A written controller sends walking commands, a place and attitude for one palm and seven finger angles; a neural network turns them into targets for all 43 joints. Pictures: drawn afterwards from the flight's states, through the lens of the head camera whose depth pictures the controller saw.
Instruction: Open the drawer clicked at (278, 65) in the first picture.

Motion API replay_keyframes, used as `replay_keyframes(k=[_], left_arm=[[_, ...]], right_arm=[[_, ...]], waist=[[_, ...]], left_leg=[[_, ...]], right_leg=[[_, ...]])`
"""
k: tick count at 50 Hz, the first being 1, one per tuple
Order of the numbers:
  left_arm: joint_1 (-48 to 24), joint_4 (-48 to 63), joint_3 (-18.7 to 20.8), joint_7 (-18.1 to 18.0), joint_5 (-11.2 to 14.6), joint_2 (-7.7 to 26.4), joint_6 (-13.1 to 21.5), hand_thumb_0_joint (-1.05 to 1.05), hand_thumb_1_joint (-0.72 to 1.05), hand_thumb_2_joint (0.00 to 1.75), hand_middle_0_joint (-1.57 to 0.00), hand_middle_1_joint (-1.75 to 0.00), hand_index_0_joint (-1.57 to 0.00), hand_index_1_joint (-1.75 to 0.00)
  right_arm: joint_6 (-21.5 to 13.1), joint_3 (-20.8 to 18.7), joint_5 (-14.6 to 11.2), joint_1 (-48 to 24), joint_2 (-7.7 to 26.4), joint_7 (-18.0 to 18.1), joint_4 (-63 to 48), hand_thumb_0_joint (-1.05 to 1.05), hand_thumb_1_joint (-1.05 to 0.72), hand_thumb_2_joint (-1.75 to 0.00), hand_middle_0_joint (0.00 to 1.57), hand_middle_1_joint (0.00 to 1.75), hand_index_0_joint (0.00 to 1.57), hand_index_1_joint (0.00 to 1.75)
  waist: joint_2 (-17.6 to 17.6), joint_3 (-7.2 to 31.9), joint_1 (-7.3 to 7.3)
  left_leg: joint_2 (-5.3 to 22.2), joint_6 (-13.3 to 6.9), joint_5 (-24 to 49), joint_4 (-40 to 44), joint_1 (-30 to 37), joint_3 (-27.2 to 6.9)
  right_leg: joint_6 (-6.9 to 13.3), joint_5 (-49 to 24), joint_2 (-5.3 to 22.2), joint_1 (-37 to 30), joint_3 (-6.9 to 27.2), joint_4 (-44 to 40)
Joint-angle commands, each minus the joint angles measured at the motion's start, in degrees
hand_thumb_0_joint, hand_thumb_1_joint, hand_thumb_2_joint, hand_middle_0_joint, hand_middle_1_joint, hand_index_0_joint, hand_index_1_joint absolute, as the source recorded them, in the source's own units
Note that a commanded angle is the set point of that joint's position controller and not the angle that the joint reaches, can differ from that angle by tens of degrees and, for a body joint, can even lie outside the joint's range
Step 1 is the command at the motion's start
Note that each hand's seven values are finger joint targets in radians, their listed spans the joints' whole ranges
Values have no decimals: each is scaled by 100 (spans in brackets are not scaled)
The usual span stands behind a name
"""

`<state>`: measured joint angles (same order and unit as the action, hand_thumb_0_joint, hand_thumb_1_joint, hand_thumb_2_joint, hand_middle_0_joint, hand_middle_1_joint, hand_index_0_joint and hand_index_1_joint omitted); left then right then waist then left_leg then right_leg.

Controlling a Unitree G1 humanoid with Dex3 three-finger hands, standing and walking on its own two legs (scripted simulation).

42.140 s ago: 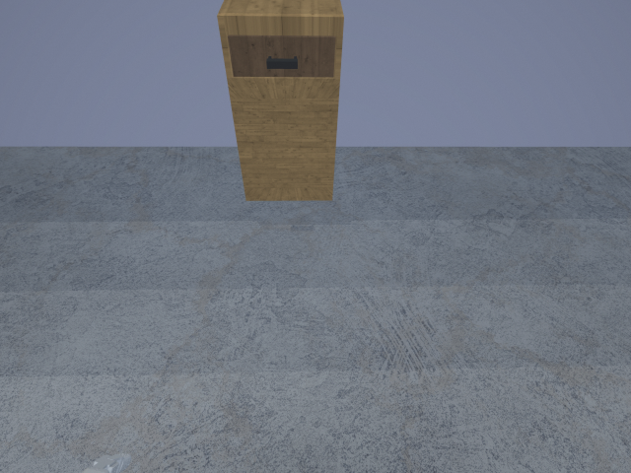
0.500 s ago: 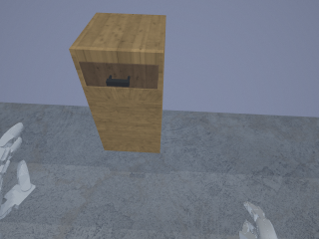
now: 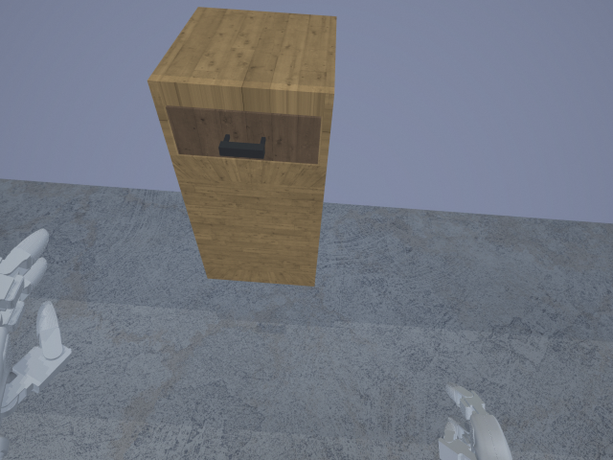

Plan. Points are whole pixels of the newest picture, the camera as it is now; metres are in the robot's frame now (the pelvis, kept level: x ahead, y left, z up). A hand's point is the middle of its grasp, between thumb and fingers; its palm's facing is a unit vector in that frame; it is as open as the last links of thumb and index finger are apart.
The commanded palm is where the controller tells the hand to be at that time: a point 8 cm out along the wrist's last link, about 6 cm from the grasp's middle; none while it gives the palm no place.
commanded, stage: stop stepping back and stand still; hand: left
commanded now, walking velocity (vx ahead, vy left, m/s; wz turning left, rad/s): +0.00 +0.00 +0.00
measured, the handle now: (243, 144) +0.81 +0.19 -0.09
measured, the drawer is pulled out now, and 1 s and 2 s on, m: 0.00 0.00 0.00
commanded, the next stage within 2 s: let the arm hang, fingers relaxed in 0.46 s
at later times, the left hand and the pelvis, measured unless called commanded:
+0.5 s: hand (43, 381) +0.16 +0.25 +0.14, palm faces +0.34 -0.83 -0.45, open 7.4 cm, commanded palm +0.11 +0.29 +0.17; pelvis -0.02 +0.01 +0.00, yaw +0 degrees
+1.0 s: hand out of the picture -0.01 +0.17 -0.18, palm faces +0.00 -0.98 -0.19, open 7.1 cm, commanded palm none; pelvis -0.03 -0.01 +0.00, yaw +1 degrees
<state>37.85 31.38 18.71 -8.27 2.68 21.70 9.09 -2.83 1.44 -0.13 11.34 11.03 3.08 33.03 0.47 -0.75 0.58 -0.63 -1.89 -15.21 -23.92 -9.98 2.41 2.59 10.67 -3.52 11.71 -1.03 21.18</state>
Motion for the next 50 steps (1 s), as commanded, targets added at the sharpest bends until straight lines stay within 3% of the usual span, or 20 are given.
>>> replay_keyframes(k=[1,5,12,18,23,27,28,29,31,32,33,36,37,41,42,45,47,50], left_arm=[[-25,1437,719,-151,3,870,413,0,90,90,-20,-30,-20,-30],[109,1384,728,-143,20,840,429,0,90,90,-20,-30,-20,-30],[96,1051,685,-143,14,722,437,0,90,90,-20,-30,-20,-30],[-91,1079,681,-154,-21,766,449,0,90,90,-20,-30,-20,-30],[-184,1235,682,-175,-49,796,459,0,90,90,-20,-30,-20,-30],[-92,1189,646,-183,-39,729,462,0,90,90,-20,-30,-20,-30],[-1046,-3595,-1668,552,-408,-37,-192,0,90,90,-20,-30,-20,-30],[-1061,-3875,-1234,687,-507,101,-646,0,90,90,-20,-30,-20,-30],[-1181,-3962,-1256,737,-479,-56,-795,0,90,90,-20,-30,-20,-30],[-1357,-4221,-1280,752,-480,-46,-790,0,90,90,-20,-30,-20,-30],[-1492,-4525,-1335,757,-500,3,-769,0,90,90,-20,-30,-20,-30],[-1906,-5564,-1376,766,-497,191,-808,0,90,90,-20,-30,-20,-30],[-2085,-5908,-1417,756,-477,203,-836,0,90,90,-20,-30,-20,-30],[-2295,-7036,-1568,734,-409,103,-894,0,90,90,-20,-30,-20,-30],[-2256,-7303,-1599,731,-391,69,-894,0,90,90,-20,-30,-20,-30],[-2162,-7957,-1641,722,-355,-51,-862,0,90,90,-20,-30,-20,-30],[-2093,-8280,-1624,709,-342,-162,-851,0,90,90,-20,-30,-20,-30],[-2143,-8660,-1668,700,-326,-210,-840,0,90,90,-20,-30,-20,-30]], right_arm=[[-361,-305,-27,-466,741,47,-901,0,-90,-90,20,30,20,30],[-407,-325,-32,-456,743,55,-890,0,-90,-90,20,30,20,30],[-415,-342,-34,-473,773,63,-832,0,-90,-90,20,30,20,30],[-450,-359,3,-511,791,89,-819,0,-90,-90,20,30,20,30],[-491,-352,19,-486,779,89,-812,0,-90,-90,20,30,20,30],[-498,-346,13,-440,757,74,-801,0,-90,-90,20,30,20,30],[-910,-576,-97,-690,1380,-456,731,0,-90,-90,20,30,20,30],[-512,-660,20,-31,1560,-448,912,0,-90,-90,20,30,20,30],[-248,-560,31,119,1335,-404,736,0,-90,-90,20,30,20,30],[-170,-508,43,50,1323,-384,705,0,-90,-90,20,30,20,30],[-120,-477,67,-2,1324,-375,701,0,-90,-90,20,30,20,30],[12,-440,113,-31,1294,-331,827,0,-90,-90,20,30,20,30],[70,-419,123,-2,1269,-314,928,0,-90,-90,20,30,20,30],[166,-278,150,-51,1057,-289,1352,0,-90,-90,20,30,20,30],[178,-244,141,-16,997,-277,1461,0,-90,-90,20,30,20,30],[201,-205,112,227,870,-225,1802,0,-90,-90,20,30,20,30],[221,-214,124,380,770,-196,1994,0,-90,-90,20,30,20,30],[262,-214,102,644,695,-166,2258,0,-90,-90,20,30,20,30]], waist=[[-642,768,-29],[-583,734,-39],[-381,408,-33],[-245,397,-32],[-436,490,-36],[-322,596,-30],[-176,-72,275],[-222,201,221],[-158,332,170],[46,327,114],[469,487,52],[1064,505,15],[972,439,49],[-481,87,-47],[-665,68,-62],[-782,252,-65],[-1069,243,-61],[-576,37,-25]], left_leg=[[486,203,1687,485,-287,-519],[521,256,1710,524,-336,-533],[482,201,663,724,-671,-561],[417,145,214,722,-683,-560],[405,159,283,754,-682,-572],[365,142,430,627,-584,-541],[481,194,1407,-296,-469,-623],[641,198,1596,-205,-159,-629],[734,-28,1509,-220,-375,-753],[769,-135,1455,-129,-548,-867],[746,-136,1518,-143,-507,-913],[396,-114,771,-333,-429,-773],[338,-88,585,-293,-312,-757],[466,-77,376,282,-440,-863],[501,-70,258,396,-480,-876],[510,-31,232,446,-351,-817],[518,-21,165,497,-274,-787],[555,-10,184,518,-217,-767]], right_leg=[[-175,-1654,422,-885,401,151],[-200,-1530,404,-848,314,211],[-218,-885,432,-638,433,-45],[-215,-507,458,-504,557,-284],[-218,-584,419,-623,492,-222],[-200,-784,448,-675,534,-261],[-64,-802,765,664,184,417],[2,-614,846,812,620,363],[-8,-238,658,737,379,739],[2,-206,605,601,387,897],[30,-321,595,372,463,868],[195,-692,960,168,990,480],[246,-553,1034,257,1071,351],[149,131,797,112,1008,172],[132,193,767,14,968,135],[134,121,815,-288,967,-57],[163,87,813,-310,946,-154],[161,142,844,-257,907,-326]])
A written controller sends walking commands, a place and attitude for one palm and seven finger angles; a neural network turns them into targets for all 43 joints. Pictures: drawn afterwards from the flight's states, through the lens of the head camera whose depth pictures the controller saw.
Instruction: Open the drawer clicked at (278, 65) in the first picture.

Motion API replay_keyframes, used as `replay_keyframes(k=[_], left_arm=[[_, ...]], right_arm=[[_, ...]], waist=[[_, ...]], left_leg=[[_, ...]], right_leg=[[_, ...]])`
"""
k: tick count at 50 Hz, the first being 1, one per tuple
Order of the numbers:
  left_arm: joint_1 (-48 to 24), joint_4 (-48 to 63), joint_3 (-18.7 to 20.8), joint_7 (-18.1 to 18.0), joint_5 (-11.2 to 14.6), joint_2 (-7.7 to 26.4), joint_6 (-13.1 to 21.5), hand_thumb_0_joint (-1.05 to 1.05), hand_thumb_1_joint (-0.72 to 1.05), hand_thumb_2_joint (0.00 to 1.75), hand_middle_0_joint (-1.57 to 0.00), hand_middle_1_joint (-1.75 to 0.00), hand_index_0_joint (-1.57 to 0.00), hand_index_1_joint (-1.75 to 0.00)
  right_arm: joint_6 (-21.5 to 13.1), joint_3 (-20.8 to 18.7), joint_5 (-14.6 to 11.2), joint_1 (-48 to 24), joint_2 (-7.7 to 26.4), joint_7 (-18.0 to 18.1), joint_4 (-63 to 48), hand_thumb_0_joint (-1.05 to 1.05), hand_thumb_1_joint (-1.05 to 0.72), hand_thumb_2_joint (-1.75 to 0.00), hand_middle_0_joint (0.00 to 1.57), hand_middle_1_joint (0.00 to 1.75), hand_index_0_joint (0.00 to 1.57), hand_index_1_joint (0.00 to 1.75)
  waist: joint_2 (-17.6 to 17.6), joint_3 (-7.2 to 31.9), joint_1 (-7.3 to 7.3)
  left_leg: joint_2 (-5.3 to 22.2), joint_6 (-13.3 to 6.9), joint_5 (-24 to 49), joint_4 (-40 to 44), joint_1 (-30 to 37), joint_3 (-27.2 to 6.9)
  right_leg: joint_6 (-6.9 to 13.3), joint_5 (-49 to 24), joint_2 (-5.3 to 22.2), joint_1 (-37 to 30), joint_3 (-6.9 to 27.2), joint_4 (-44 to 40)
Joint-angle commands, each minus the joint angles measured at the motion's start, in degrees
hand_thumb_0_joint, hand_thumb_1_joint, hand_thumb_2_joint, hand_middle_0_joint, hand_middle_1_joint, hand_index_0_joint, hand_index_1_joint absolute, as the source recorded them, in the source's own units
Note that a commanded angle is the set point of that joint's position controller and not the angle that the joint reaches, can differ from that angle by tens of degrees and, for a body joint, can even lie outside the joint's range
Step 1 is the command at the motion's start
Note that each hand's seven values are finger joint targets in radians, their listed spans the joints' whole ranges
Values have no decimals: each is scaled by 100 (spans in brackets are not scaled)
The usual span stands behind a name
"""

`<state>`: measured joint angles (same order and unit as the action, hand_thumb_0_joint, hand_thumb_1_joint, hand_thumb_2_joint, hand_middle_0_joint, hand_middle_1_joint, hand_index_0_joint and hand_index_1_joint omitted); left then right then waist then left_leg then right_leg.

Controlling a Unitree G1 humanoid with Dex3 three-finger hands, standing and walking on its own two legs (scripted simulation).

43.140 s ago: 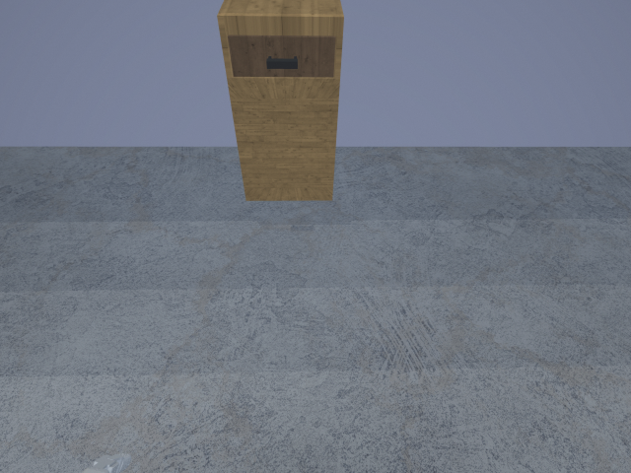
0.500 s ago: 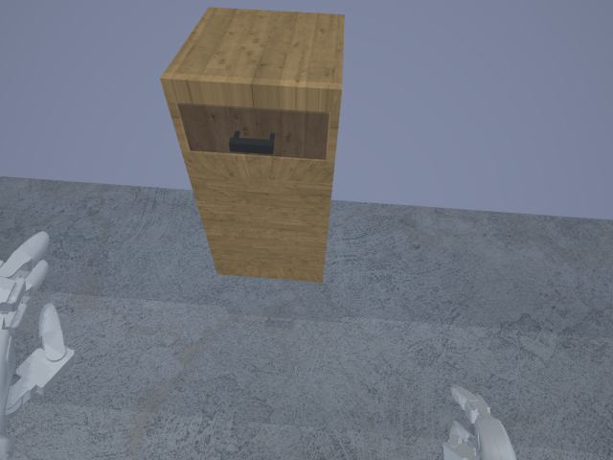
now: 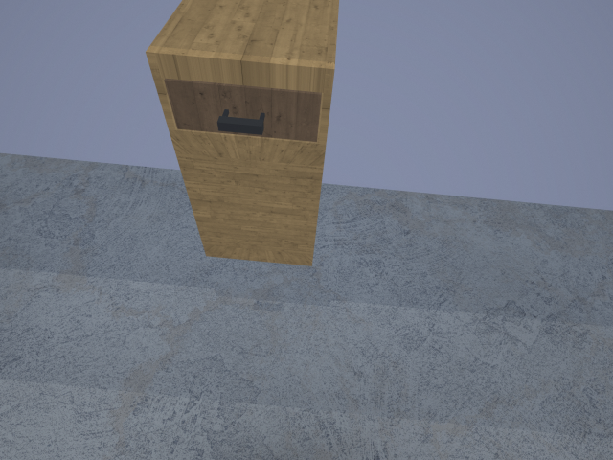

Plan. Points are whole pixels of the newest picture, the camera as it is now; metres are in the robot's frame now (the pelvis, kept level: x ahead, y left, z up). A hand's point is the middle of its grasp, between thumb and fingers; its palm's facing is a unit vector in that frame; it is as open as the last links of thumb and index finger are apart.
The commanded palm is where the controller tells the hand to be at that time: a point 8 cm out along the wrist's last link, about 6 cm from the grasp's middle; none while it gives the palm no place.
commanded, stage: let the arm hang, fingers relaxed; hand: left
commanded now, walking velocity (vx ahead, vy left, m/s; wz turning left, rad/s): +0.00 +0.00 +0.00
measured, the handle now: (242, 120) +0.84 +0.19 -0.09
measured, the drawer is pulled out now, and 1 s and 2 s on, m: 0.00 0.00 0.00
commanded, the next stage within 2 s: look to check the result in 0.66 s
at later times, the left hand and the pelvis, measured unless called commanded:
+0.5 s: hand out of the picture +0.04 +0.17 -0.17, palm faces +0.00 -0.97 -0.22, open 7.3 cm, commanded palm none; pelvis +0.02 -0.01 +0.00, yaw -1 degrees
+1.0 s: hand out of the picture +0.04 +0.16 -0.17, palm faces +0.01 -0.97 -0.23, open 7.4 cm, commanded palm none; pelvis +0.04 -0.02 +0.00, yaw -1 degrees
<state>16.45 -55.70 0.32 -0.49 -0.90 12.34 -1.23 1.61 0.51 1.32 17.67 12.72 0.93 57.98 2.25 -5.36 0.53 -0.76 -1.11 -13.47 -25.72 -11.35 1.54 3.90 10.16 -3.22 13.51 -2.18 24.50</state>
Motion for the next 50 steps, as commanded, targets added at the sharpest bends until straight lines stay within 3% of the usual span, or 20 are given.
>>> replay_keyframes(k=[1,6,12,25,28,50], left_arm=[[1,-55,161,-80,38,687,189,0,90,90,-20,-30,-20,-30],[55,-439,123,-118,46,587,200,0,90,90,-20,-30,-20,-30],[114,-604,138,-159,45,509,221,0,90,90,-20,-30,-20,-30],[164,-671,168,-189,41,313,256,0,90,90,-20,-30,-20,-30],[195,-682,176,-192,36,326,257,0,90,90,-20,-30,-20,-30],[169,-728,182,-210,57,305,279,0,90,90,-20,-30,-20,-30]], right_arm=[[-173,-117,-42,90,515,55,-152,0,-90,-90,20,30,20,30],[-140,-124,-48,396,415,80,149,0,-90,-90,20,30,20,30],[-151,-125,-44,516,298,95,359,0,-90,-90,20,30,20,30],[-213,-121,-41,542,26,147,500,0,-90,-90,20,30,20,30],[-194,-137,-47,508,41,157,474,0,-90,-90,20,30,20,30],[-193,-155,-51,528,102,200,498,0,-90,-90,20,30,20,30]], waist=[[-680,416,-14],[-99,93,28],[60,19,31],[-292,42,11],[-450,-14,10],[-280,182,48]], left_leg=[[566,-93,-46,732,-70,-673],[540,-118,-1,725,67,-594],[530,-124,124,726,149,-504],[555,-77,458,779,184,-441],[547,-62,408,727,222,-402],[596,-41,669,728,420,-361]], right_leg=[[29,315,818,-376,1034,-721],[25,554,824,-140,1103,-946],[10,501,809,-105,1099,-985],[11,-401,795,-329,1003,-781],[17,-330,795,-236,1061,-835],[11,-1052,816,-537,1012,-774]])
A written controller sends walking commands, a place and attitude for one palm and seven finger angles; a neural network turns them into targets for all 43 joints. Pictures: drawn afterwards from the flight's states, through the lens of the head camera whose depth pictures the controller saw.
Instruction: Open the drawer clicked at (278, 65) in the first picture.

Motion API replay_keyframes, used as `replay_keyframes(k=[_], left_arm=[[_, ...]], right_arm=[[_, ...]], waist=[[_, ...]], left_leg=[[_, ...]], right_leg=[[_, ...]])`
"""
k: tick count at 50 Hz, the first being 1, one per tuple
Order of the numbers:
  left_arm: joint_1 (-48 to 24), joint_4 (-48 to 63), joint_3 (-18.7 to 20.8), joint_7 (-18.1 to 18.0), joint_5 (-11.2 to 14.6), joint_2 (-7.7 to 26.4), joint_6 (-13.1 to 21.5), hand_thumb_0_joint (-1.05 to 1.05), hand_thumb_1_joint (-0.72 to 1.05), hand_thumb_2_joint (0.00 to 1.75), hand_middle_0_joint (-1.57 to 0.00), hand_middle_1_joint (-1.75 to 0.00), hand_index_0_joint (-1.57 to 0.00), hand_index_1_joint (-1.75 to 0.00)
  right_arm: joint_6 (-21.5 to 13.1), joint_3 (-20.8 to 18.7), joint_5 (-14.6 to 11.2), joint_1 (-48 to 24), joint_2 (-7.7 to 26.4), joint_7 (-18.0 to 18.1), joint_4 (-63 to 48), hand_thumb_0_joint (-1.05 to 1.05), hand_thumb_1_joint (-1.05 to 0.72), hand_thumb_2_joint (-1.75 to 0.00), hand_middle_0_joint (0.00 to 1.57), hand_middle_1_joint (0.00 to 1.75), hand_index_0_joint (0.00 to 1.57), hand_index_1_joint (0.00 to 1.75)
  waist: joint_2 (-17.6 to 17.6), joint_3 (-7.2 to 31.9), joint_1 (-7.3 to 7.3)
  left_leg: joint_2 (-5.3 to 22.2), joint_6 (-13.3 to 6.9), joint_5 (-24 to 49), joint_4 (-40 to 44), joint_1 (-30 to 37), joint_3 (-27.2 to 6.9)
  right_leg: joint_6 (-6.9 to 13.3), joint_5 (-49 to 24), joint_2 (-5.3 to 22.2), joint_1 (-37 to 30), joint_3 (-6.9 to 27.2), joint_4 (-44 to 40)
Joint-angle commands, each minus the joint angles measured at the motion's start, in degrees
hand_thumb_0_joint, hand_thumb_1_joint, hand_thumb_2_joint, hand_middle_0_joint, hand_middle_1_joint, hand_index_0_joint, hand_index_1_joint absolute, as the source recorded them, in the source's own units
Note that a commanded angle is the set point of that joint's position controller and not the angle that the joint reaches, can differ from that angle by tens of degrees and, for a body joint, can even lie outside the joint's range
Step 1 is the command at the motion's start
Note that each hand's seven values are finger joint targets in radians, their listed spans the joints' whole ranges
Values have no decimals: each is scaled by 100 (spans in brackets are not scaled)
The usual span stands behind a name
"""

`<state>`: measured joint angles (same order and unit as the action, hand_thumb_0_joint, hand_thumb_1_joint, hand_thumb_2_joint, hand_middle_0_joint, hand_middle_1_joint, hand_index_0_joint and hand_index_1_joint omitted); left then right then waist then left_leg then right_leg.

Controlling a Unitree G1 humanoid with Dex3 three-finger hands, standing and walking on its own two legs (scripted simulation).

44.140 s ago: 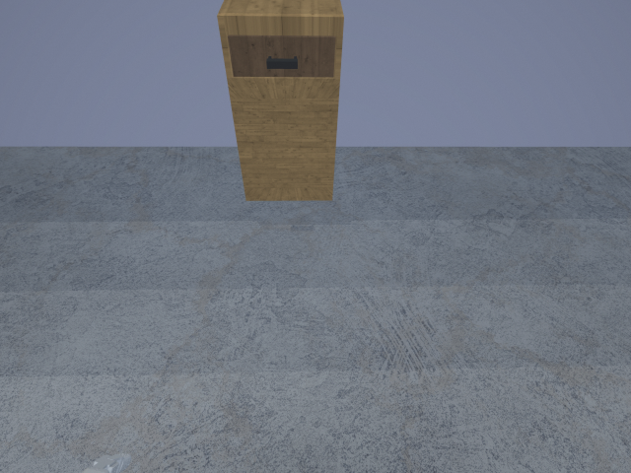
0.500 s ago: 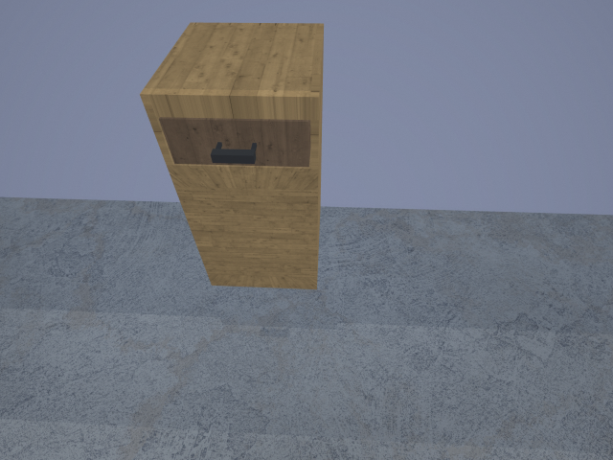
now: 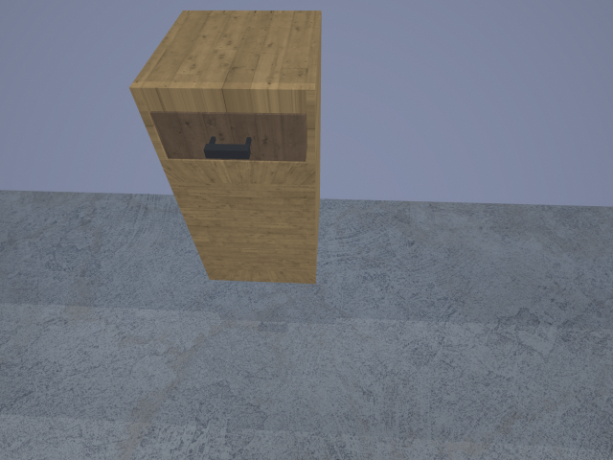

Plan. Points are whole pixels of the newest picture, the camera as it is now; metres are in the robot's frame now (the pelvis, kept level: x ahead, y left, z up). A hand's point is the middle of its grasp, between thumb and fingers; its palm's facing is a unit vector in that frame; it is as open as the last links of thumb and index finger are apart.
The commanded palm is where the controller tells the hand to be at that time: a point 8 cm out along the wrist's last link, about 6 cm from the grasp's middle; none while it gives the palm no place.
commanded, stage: look to check the result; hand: left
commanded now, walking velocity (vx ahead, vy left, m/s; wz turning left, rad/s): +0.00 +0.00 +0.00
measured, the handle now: (229, 146) +0.80 +0.23 -0.09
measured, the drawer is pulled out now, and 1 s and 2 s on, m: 0.00 0.00 0.00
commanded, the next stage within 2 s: take the last steps up to it in 0.30 s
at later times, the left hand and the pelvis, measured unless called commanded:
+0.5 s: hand out of the picture +0.03 +0.18 -0.17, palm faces +0.03 -0.97 -0.24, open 7.4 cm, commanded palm none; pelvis +0.01 -0.01 +0.00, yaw +0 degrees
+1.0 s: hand out of the picture +0.12 +0.23 -0.18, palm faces +0.03 -0.98 -0.18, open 7.4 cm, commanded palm none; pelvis +0.14 +0.05 -0.01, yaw -1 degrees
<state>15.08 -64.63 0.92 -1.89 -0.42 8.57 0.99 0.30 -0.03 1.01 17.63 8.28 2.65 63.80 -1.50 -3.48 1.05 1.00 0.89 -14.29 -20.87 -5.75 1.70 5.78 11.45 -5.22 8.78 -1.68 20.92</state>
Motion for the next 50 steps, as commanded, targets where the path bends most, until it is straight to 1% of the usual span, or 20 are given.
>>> replay_keyframes(k=[1,21,22,24,26,28,30,31,33,36,38,40,41,42,43,44,45,47,48,50], left_arm=[[306,162,121,-70,10,703,60,0,90,90,-20,-30,-20,-30],[111,252,194,-76,12,893,70,0,90,90,-20,-30,-20,-30],[202,204,165,-83,20,695,56,0,90,90,-20,-30,-20,-30],[312,197,202,-62,-16,741,-3,0,90,90,-20,-30,-20,-30],[465,221,291,-19,-51,851,-36,0,90,90,-20,-30,-20,-30],[622,249,348,3,-91,906,-46,0,90,90,-20,-30,-20,-30],[594,328,418,30,-109,927,18,0,90,90,-20,-30,-20,-30],[591,357,447,37,-111,932,55,0,90,90,-20,-30,-20,-30],[630,372,488,50,-121,936,110,0,90,90,-20,-30,-20,-30],[688,358,520,112,-100,960,159,0,90,90,-20,-30,-20,-30],[673,326,519,140,-100,923,169,0,90,90,-20,-30,-20,-30],[578,317,511,158,-88,851,168,0,90,90,-20,-30,-20,-30],[555,299,491,161,-73,757,160,0,90,90,-20,-30,-20,-30],[527,324,451,187,-59,599,166,0,90,90,-20,-30,-20,-30],[459,438,377,220,-39,311,185,0,90,90,-20,-30,-20,-30],[88,653,338,220,-33,324,245,0,90,90,-20,-30,-20,-30],[-128,699,358,220,-75,342,258,0,90,90,-20,-30,-20,-30],[-248,680,385,255,-71,319,236,0,90,90,-20,-30,-20,-30],[-174,688,358,292,-64,257,203,0,90,90,-20,-30,-20,-30],[-199,752,327,316,-68,124,139,0,90,90,-20,-30,-20,-30]], right_arm=[[-61,-103,-25,523,545,27,-89,0,-90,-90,20,30,20,30],[-26,-144,-14,412,688,24,-137,0,-90,-90,20,30,20,30],[-15,-103,0,516,486,13,-85,0,-90,-90,20,30,20,30],[43,-114,29,685,449,-28,-44,0,-90,-90,20,30,20,30],[65,-151,53,617,475,-69,-102,0,-90,-90,20,30,20,30],[66,-188,56,466,499,-97,-260,0,-90,-90,20,30,20,30],[-4,-230,33,271,498,-113,-381,0,-90,-90,20,30,20,30],[-46,-251,20,218,497,-125,-453,0,-90,-90,20,30,20,30],[-95,-285,2,133,425,-166,-527,0,-90,-90,20,30,20,30],[-139,-283,1,93,291,-223,-601,0,-90,-90,20,30,20,30],[-163,-289,5,86,207,-245,-623,0,-90,-90,20,30,20,30],[-217,-268,18,373,186,-232,-557,0,-90,-90,20,30,20,30],[-270,-273,21,684,243,-205,-428,0,-90,-90,20,30,20,30],[-332,-325,43,1226,488,-145,-224,0,-90,-90,20,30,20,30],[-384,-472,110,1959,995,-79,-30,0,-90,-90,20,30,20,30],[-351,-487,138,2438,1112,-8,43,0,-90,-90,20,30,20,30],[-330,-433,130,2234,1068,-18,-9,0,-90,-90,20,30,20,30],[-407,-302,115,1561,691,-21,-155,0,-90,-90,20,30,20,30],[-446,-266,100,1249,632,-16,-209,0,-90,-90,20,30,20,30],[-485,-248,102,1181,612,12,-139,0,-90,-90,20,30,20,30]], waist=[[81,11,-10],[177,-47,0],[193,42,-10],[281,-84,-60],[560,-352,-153],[722,-594,-241],[534,-685,-255],[451,-618,-250],[233,-527,-256],[210,-375,-225],[291,-491,-180],[322,-516,-9],[90,-355,118],[-514,-145,325],[-1789,162,555],[-1680,236,695],[-902,-40,603],[-240,-387,282],[-85,-432,93],[-380,-353,27]], left_leg=[[414,-235,743,237,-134,-374],[382,-193,596,212,-182,-304],[346,-164,461,166,-189,-232],[184,-197,-396,-116,-432,-94],[53,-202,-798,-633,-915,49],[94,-220,-1241,-1485,-1531,22],[274,-221,-1366,-2125,-2075,-159],[354,-226,-1392,-2232,-2196,-236],[447,-221,-1414,-2254,-2199,-275],[404,-176,-869,-1969,-1924,-126],[356,-138,-581,-1642,-1598,25],[255,-108,-216,-949,-1003,194],[178,-96,-18,-462,-279,233],[388,-240,-252,-58,560,-206],[1509,-749,-558,341,1337,-1873],[2313,-1303,-81,842,1551,-2915],[2392,-1491,247,753,1209,-2692],[2034,-1320,1139,806,333,-1894],[1843,-1177,1478,857,161,-1399],[1552,-1012,2326,778,90,-765]], right_leg=[[-180,-1223,1014,-77,974,-409],[-307,-1304,1056,-233,1039,-582],[-346,-1063,1088,-324,1045,-630],[-334,937,1106,-235,1286,-877],[-139,2382,1357,-113,1805,-1301],[266,2865,1722,-105,2282,-1530],[801,2493,2085,-216,2582,-1550],[948,2187,2199,-318,2569,-1479],[1030,1863,2281,-292,2455,-1391],[876,1504,2093,-139,1945,-1288],[708,1602,1950,229,1666,-1218],[504,1451,1713,510,1253,-863],[346,1258,1495,850,997,-386],[129,727,1088,1329,573,694],[-173,1139,404,2375,-102,2476],[-243,2110,268,3044,-153,3804],[-185,1923,631,3155,145,4348],[-273,1247,992,3033,238,4526],[-343,1038,1053,2882,150,4255],[-423,814,1037,2521,-31,3567]])
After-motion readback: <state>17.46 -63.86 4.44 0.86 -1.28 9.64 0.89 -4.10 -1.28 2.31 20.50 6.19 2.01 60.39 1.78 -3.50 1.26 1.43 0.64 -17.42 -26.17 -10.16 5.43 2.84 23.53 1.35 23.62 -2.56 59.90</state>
